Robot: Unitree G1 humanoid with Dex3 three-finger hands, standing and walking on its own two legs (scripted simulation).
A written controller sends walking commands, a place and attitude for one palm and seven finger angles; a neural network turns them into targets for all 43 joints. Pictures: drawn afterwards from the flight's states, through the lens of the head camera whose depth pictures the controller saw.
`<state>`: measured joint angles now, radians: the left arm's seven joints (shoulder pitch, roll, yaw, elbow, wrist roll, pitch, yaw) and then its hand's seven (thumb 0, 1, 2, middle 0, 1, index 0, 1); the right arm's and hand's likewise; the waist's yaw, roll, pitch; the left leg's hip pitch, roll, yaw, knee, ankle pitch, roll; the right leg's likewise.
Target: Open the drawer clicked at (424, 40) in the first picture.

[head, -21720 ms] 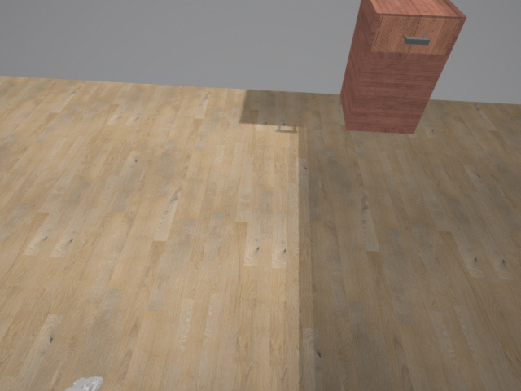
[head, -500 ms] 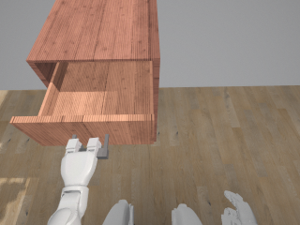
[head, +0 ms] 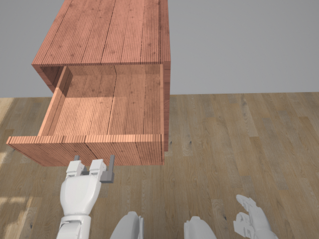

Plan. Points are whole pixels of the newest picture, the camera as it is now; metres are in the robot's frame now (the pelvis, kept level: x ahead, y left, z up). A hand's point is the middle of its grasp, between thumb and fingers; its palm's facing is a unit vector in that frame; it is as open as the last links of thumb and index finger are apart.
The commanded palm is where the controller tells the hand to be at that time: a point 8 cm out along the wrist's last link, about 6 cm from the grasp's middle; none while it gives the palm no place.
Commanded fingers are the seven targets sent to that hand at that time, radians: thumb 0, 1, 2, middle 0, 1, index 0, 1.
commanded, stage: pull the drawer open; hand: left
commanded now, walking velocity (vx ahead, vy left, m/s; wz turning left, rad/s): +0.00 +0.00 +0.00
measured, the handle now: (92, 168) +0.30 +0.20 -0.05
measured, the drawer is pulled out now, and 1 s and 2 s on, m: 0.27 0.30 0.30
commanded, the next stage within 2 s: open the thumb to release the handle in 0.52 s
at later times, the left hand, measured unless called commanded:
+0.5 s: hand (88, 208) +0.21 +0.20 -0.06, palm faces -0.07 -0.09 -0.99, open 6.2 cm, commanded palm +0.16 +0.19 -0.02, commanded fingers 0.00 0.90 0.90 -0.40 -1.35 -0.40 -1.35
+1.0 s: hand (88, 205) +0.21 +0.20 -0.06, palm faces -0.03 -0.05 -1.00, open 9.7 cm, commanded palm +0.19 +0.20 -0.02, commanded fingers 0.00 -0.50 0.30 -0.30 -1.20 -0.30 -1.20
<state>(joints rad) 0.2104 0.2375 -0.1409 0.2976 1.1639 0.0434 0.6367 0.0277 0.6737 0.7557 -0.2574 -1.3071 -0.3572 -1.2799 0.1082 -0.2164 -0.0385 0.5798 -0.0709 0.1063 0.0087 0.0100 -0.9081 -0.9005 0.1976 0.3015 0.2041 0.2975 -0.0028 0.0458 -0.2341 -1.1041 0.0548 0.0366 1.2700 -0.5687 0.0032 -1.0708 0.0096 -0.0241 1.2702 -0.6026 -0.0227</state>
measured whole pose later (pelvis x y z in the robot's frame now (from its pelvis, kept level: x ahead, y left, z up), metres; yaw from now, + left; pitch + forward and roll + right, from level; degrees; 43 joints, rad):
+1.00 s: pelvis -0.01 -0.02 -0.01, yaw +1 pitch +23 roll +1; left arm 0.24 0.26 -0.12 0.28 1.15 0.00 0.66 0.00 0.13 0.56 -0.34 -1.26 -0.36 -1.26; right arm 0.09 -0.21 -0.03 0.61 -0.06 0.09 -0.03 0.01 -0.91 -0.90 0.20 0.30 0.20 0.30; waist 0.03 0.04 -0.22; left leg -1.14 0.05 0.01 1.30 -0.55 -0.03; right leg -1.11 0.01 -0.05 1.32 -0.61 -0.05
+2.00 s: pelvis -0.01 -0.01 +0.02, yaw +1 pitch +19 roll +0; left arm 0.19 0.26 -0.13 0.33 1.13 0.01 0.64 0.00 -0.49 0.30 -0.41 -1.21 -0.32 -1.20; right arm 0.11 -0.22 -0.04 0.63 -0.05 0.09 -0.05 0.01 -0.91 -0.90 0.20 0.30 0.20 0.30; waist 0.00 0.04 -0.20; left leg -1.01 0.05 0.02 1.18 -0.51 -0.01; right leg -0.98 0.01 -0.03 1.19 -0.55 -0.03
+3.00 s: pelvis +0.01 +0.00 +0.06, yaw +1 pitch +13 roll +0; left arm 0.35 0.30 -0.13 0.08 1.07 0.06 0.51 0.00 -0.49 0.30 -0.32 -1.20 -0.32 -1.20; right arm 0.15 -0.23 -0.03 0.55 -0.04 0.11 0.01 0.01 -0.91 -0.90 0.20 0.30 0.20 0.30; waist 0.03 0.06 -0.17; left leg -0.72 0.04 0.03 0.96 -0.46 0.00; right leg -0.68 0.01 -0.02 0.96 -0.50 -0.02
